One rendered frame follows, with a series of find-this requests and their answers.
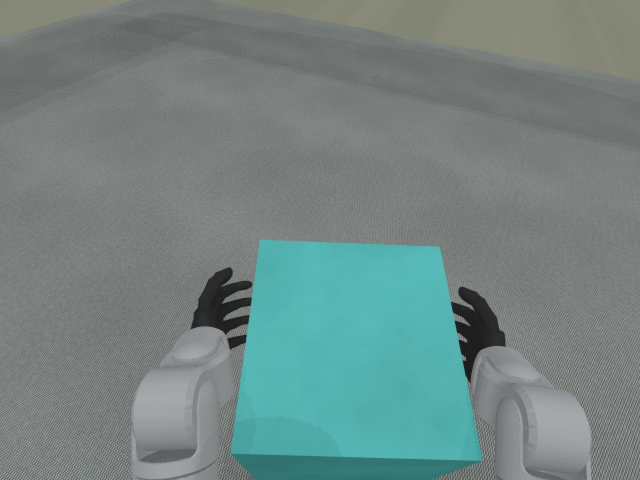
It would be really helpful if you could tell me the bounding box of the right robot hand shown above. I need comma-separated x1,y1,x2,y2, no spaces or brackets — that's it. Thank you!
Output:
451,287,506,382

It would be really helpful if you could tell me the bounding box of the left robot hand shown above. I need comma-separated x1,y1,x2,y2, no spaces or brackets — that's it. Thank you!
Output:
190,267,252,349

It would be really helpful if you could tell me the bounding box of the robot right forearm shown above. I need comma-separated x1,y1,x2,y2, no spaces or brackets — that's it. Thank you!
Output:
470,346,592,480

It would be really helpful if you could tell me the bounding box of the carton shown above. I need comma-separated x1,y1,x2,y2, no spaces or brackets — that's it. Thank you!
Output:
230,240,483,480

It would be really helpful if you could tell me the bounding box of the robot left forearm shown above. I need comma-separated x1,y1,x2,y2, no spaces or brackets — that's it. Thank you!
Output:
131,326,235,480

